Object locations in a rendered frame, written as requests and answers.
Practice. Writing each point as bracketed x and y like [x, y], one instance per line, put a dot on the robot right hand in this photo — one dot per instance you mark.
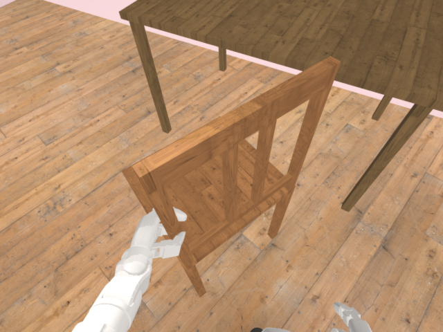
[352, 318]

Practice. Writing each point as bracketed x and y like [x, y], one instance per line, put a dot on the robot left forearm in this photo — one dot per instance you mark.
[116, 306]

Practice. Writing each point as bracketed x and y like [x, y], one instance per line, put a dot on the table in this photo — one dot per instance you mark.
[391, 47]

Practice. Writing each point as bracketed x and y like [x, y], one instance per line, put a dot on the chair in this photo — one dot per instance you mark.
[219, 179]

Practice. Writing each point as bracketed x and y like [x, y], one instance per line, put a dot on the robot left hand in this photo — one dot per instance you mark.
[149, 229]

